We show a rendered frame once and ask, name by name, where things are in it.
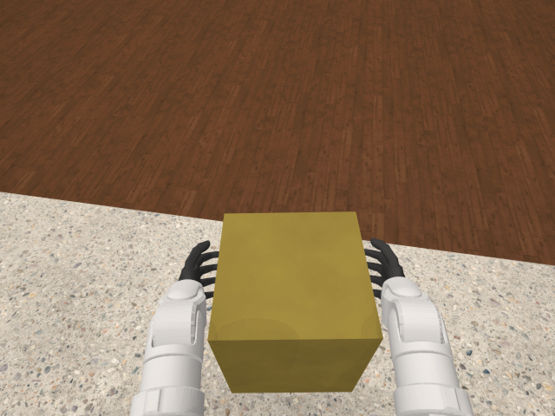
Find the robot right forearm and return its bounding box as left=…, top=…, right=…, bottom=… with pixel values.
left=381, top=276, right=474, bottom=416

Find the carton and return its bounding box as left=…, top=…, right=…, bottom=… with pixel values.
left=207, top=211, right=383, bottom=393

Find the robot left forearm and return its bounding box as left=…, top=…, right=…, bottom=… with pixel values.
left=129, top=279, right=206, bottom=416

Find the left robot hand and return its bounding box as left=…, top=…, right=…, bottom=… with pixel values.
left=179, top=240, right=219, bottom=299

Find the right robot hand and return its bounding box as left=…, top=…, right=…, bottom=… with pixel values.
left=364, top=237, right=405, bottom=299

